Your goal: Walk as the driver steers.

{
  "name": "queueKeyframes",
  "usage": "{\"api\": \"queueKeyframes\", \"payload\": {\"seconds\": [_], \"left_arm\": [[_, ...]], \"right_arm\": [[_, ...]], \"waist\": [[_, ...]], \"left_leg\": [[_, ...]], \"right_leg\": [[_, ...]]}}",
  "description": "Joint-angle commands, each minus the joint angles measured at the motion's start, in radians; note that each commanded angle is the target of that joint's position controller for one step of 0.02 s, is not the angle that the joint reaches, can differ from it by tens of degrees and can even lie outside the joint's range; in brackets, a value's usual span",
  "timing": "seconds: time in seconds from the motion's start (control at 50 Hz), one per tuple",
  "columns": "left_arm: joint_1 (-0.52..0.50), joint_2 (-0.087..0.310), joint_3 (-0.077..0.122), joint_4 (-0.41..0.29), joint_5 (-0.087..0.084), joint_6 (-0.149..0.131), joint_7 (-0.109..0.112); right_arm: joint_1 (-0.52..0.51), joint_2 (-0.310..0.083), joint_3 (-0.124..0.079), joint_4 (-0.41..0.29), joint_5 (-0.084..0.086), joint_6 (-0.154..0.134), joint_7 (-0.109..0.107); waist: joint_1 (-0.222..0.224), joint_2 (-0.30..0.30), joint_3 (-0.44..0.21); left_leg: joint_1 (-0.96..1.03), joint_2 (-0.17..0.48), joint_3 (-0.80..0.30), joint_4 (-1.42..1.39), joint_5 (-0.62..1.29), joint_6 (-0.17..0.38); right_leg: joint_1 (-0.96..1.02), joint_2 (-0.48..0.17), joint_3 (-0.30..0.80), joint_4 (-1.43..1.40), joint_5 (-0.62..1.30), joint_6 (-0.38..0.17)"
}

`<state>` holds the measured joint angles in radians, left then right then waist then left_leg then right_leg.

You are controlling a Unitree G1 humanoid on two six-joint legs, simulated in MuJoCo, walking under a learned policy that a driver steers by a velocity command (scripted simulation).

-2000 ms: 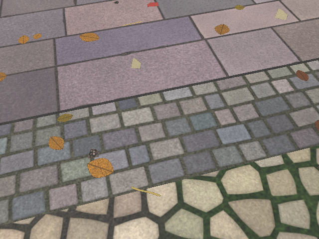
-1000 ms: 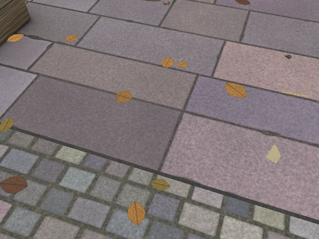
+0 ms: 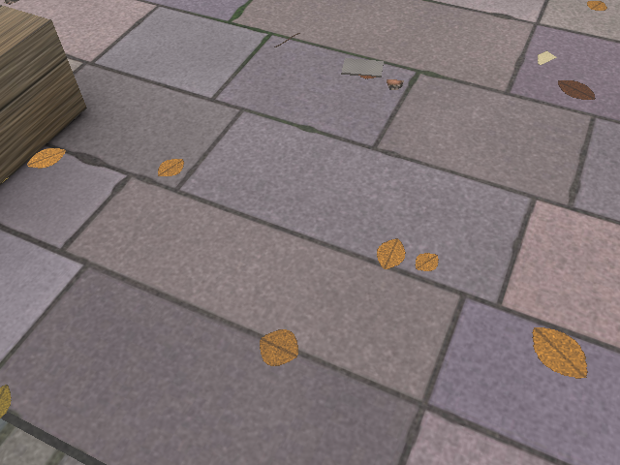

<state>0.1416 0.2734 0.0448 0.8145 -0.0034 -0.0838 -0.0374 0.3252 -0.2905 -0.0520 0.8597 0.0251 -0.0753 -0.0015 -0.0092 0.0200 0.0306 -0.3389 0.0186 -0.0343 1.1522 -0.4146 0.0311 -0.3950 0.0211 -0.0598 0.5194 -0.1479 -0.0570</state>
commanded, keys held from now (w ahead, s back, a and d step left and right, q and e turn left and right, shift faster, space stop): w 0.40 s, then w+e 0.60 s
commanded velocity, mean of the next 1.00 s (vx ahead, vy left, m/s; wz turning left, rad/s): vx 0.50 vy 0.00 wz -0.23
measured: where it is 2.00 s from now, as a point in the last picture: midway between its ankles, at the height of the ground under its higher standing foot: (399, 243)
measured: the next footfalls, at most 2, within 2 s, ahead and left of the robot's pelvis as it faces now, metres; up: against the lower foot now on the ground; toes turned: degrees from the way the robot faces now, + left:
left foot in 0.42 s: +0.40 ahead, +0.16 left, +0.00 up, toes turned +2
right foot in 0.96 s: +0.67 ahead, -0.11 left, +0.00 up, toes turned -19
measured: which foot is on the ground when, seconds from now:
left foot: up 0.00-0.40, down 0.42-0.98, up 1.00-1.00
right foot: down 0.00-0.42, up 0.44-0.94, down 0.96-1.00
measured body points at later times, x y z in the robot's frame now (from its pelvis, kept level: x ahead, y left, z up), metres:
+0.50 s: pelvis +0.28 +0.06 +0.00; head +0.31 +0.07 +0.45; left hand +0.30 +0.34 -0.14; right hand +0.46 -0.20 -0.09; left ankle +0.36 +0.15 -0.73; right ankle +0.12 -0.08 -0.65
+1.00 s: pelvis +0.55 +0.00 -0.02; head +0.59 -0.01 +0.43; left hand +0.81 +0.20 -0.11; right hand +0.50 -0.28 -0.15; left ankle +0.38 +0.16 -0.68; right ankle +0.63 -0.10 -0.73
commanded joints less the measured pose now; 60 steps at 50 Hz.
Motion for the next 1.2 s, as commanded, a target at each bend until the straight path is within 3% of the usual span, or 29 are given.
{"api": "queueKeyframes", "payload": {"seconds": [0.02, 0.08, 0.14, 0.2, 0.3, 0.36, 0.4, 0.42, 0.44, 0.46, 0.48, 0.5, 0.54, 0.58, 0.64, 0.74, 0.84, 0.9, 0.94, 0.96, 0.98, 1.0, 1.02, 1.04, 1.06, 1.08, 1.1, 1.14, 1.2], "left_arm": [[0.066, 0.107, 0.024, -0.027, 0.019, -0.011, 0.006], [0.073, 0.124, 0.030, -0.009, 0.007, -0.025, 0.008], [0.108, 0.150, 0.038, 0.011, 0.003, -0.021, 0.022], [0.145, 0.162, 0.040, 0.028, -0.006, -0.013, 0.031], [0.232, 0.177, 0.046, 0.076, -0.017, 0.010, 0.035], [0.220, 0.195, 0.055, 0.085, -0.021, 0.026, 0.042], [0.192, 0.179, 0.048, 0.079, -0.018, 0.036, 0.046], [0.207, 0.128, 0.025, 0.056, 0.001, 0.035, 0.047], [0.330, 0.000, -0.013, 0.042, 0.001, 0.014, 0.038], [0.273, 0.103, 0.010, 0.059, -0.023, -0.006, 0.033], [0.183, 0.161, 0.029, 0.028, -0.049, -0.017, 0.030], [0.135, 0.154, 0.029, 0.019, -0.048, -0.018, 0.035], [0.142, 0.132, 0.039, 0.026, -0.030, 0.003, 0.041], [0.173, 0.088, 0.035, 0.034, -0.032, 0.029, 0.041], [0.123, 0.072, 0.038, 0.010, -0.026, 0.048, 0.043], [-0.011, 0.043, 0.027, -0.040, -0.016, 0.038, 0.017], [-0.150, 0.031, 0.017, -0.121, -0.016, 0.038, -0.013], [-0.118, 0.065, 0.035, -0.148, -0.018, 0.043, -0.027], [0.068, 0.130, 0.073, -0.116, -0.024, 0.048, -0.023], [0.237, 0.194, 0.108, -0.074, -0.023, 0.053, -0.007], [0.290, 0.306, 0.132, -0.058, -0.026, 0.059, 0.014], [0.286, 0.294, 0.117, -0.092, -0.020, 0.043, 0.008], [0.270, 0.216, 0.095, -0.089, -0.011, 0.032, 0.004], [0.216, 0.182, 0.086, -0.092, -0.014, 0.022, 0.005], [0.143, 0.149, 0.075, -0.106, -0.017, 0.019, 0.006], [0.095, 0.118, 0.064, -0.122, -0.010, 0.018, 0.010], [0.077, 0.121, 0.062, -0.135, -0.001, 0.018, 0.015], [0.081, 0.136, 0.066, -0.138, -0.007, 0.015, 0.025], [0.128, 0.173, 0.077, -0.130, -0.013, 0.017, 0.045]], "right_arm": [[-0.038, -0.108, -0.030, -0.092, -0.009, -0.018, -0.004], [-0.036, -0.066, -0.022, -0.088, -0.015, 0.008, -0.009], [-0.133, -0.053, -0.016, -0.115, -0.024, 0.008, -0.007], [-0.234, -0.030, -0.006, -0.134, -0.019, -0.003, 0.005], [-0.364, -0.041, -0.002, -0.177, -0.006, -0.014, 0.030], [-0.332, -0.074, -0.013, -0.178, -0.008, -0.020, 0.041], [-0.114, -0.138, -0.049, -0.110, -0.015, -0.021, 0.033], [0.062, -0.208, -0.071, -0.076, -0.028, -0.019, 0.022], [0.116, -0.289, -0.089, -0.055, -0.029, -0.013, 0.022], [0.118, -0.182, -0.062, -0.063, -0.019, -0.013, 0.022], [0.046, -0.144, -0.047, -0.072, -0.021, -0.017, 0.017], [-0.023, -0.119, -0.039, -0.080, -0.026, -0.020, 0.015], [-0.105, -0.066, -0.024, -0.079, -0.040, -0.032, 0.016], [-0.124, -0.064, -0.028, -0.065, -0.041, -0.044, 0.018], [-0.116, -0.088, -0.037, -0.040, -0.045, -0.051, 0.008], [-0.095, -0.115, -0.042, -0.017, -0.039, -0.041, -0.012], [-0.008, -0.143, -0.054, 0.024, -0.020, -0.005, -0.018], [-0.032, -0.178, -0.065, 0.016, -0.009, 0.019, -0.026], [-0.061, -0.199, -0.070, 0.006, -0.006, 0.036, -0.034], [-0.074, -0.192, -0.064, -0.005, -0.007, 0.034, -0.037], [0.005, -0.061, -0.026, -0.047, -0.049, 0.014, -0.025], [-0.011, -0.048, -0.008, -0.075, -0.028, -0.033, -0.007], [-0.144, -0.124, -0.028, -0.101, 0.015, -0.064, 0.008], [-0.179, -0.120, -0.026, -0.116, 0.022, -0.079, 0.010], [-0.175, -0.116, -0.029, -0.100, -0.002, -0.081, 0.001], [-0.159, -0.125, -0.038, -0.091, -0.022, -0.070, -0.004], [-0.140, -0.126, -0.041, -0.094, -0.026, -0.056, -0.003], [-0.134, -0.103, -0.039, -0.098, -0.036, -0.036, -0.004], [-0.247, -0.066, -0.025, -0.138, -0.041, -0.026, -0.007]], "waist": [[0.022, -0.111, -0.070], [-0.004, -0.093, -0.043], [0.017, -0.069, -0.016], [0.052, -0.071, 0.005], [0.093, -0.079, 0.039], [0.051, -0.101, 0.017], [-0.064, -0.088, -0.118], [-0.125, 0.007, -0.265], [-0.066, 0.275, -0.387], [-0.112, 0.191, -0.381], [-0.107, 0.140, -0.229], [-0.077, 0.076, -0.158], [-0.017, 0.081, -0.074], [0.011, 0.080, -0.050], [0.016, 0.040, -0.007], [-0.026, 0.024, 0.030], [-0.073, 0.009, 0.072], [-0.021, 0.054, 0.019], [0.093, 0.073, -0.089], [0.180, 0.031, -0.173], [0.110, -0.220, -0.257], [0.097, -0.212, -0.407], [0.144, -0.115, -0.307], [0.112, -0.075, -0.194], [0.062, -0.011, -0.121], [0.025, -0.014, -0.085], [0.000, -0.050, -0.079], [-0.014, -0.047, -0.067], [0.018, -0.057, -0.036]], "left_leg": [[-0.297, 0.116, -0.050, 0.015, 0.105, 0.007], [-0.277, 0.132, -0.035, -0.089, 0.155, -0.020], [-0.327, 0.133, -0.023, -0.269, 0.323, -0.043], [-0.281, 0.100, 0.012, -0.464, 0.477, -0.043], [-0.290, 0.067, 0.019, -0.613, 0.475, -0.022], [-0.224, 0.044, 0.027, -0.653, 0.366, 0.018], [0.092, -0.008, 0.078, -0.684, 0.357, 0.066], [0.403, 0.148, -0.093, -0.647, 0.377, 0.127], [0.736, 0.378, -0.558, -0.747, 0.168, 0.284], [0.715, 0.380, -0.650, -0.833, 0.025, 0.270], [0.593, 0.352, -0.498, -0.853, 0.047, 0.219], [0.464, 0.316, -0.380, -0.878, 0.124, 0.190], [0.279, 0.259, -0.221, -0.950, 0.239, 0.161], [0.205, 0.249, -0.133, -1.000, 0.322, 0.168], [0.198, 0.240, -0.014, -1.031, 0.430, 0.163], [0.228, 0.203, 0.152, -1.054, 0.477, 0.126], [0.420, 0.262, 0.207, -0.986, 0.599, 0.117], [0.484, 0.274, 0.245, -0.835, 1.006, 0.088], [0.445, 0.250, 0.268, -0.560, 1.207, 0.058], [0.280, 0.208, 0.279, -0.311, 1.045, 0.018], [-0.149, 0.067, 0.257, 0.057, 0.236, -0.044], [-0.377, -0.078, 0.016, 0.257, -0.202, -0.054], [-0.483, -0.013, -0.063, 0.271, -0.123, -0.027], [-0.487, 0.033, -0.055, 0.192, -0.029, -0.007], [-0.424, 0.072, -0.050, 0.097, 0.030, -0.011], [-0.351, 0.097, -0.048, 0.033, 0.077, -0.021], [-0.291, 0.104, -0.051, 0.003, 0.093, -0.037], [-0.257, 0.103, -0.031, -0.095, 0.123, -0.072], [-0.257, 0.070, -0.010, -0.318, 0.301, -0.104]], "right_leg": [[0.283, -0.278, 0.382, -0.314, -0.002, -0.182], [0.211, -0.257, 0.278, -0.377, 0.110, -0.195], [0.230, -0.236, 0.197, -0.402, 0.176, -0.181], [0.237, -0.199, 0.122, -0.408, 0.176, -0.147], [0.375, -0.255, 0.130, -0.361, 0.162, -0.134], [0.453, -0.291, 0.142, -0.278, 0.296, -0.108], [0.411, -0.221, 0.080, -0.021, 0.545, -0.066], [0.214, -0.162, 0.046, 0.275, 0.332, -0.029], [-0.196, 0.027, 0.040, 0.629, -0.304, 0.035], [-0.312, -0.002, 0.185, 0.758, -0.437, 0.026], [-0.377, -0.050, 0.185, 0.781, -0.359, 0.010], [-0.349, -0.101, 0.162, 0.743, -0.266, 0.010], [-0.256, -0.154, 0.171, 0.656, -0.155, 0.020], [-0.208, -0.165, 0.171, 0.622, -0.123, 0.034], [-0.281, -0.162, 0.186, 0.536, -0.010, 0.050], [-0.262, -0.140, 0.105, 0.254, 0.228, 0.048], [-0.330, -0.118, 0.037, 0.121, 0.162, 0.012], [-0.219, -0.047, -0.038, 0.109, 0.019, -0.038], [0.034, 0.030, -0.074, 0.084, -0.030, -0.091], [0.316, 0.031, -0.008, 0.013, 0.023, -0.134], [0.684, -0.221, 0.435, 0.005, 0.005, -0.274], [0.841, -0.369, 0.906, -0.182, -0.155, -0.413], [0.785, -0.340, 0.787, -0.232, -0.135, -0.342], [0.644, -0.300, 0.641, -0.232, -0.069, -0.299], [0.488, -0.253, 0.529, -0.238, 0.032, -0.263], [0.376, -0.220, 0.455, -0.262, 0.116, -0.246], [0.297, -0.209, 0.438, -0.280, 0.176, -0.254], [0.216, -0.183, 0.373, -0.298, 0.252, -0.251], [0.155, -0.134, 0.304, -0.302, 0.252, -0.214]]}}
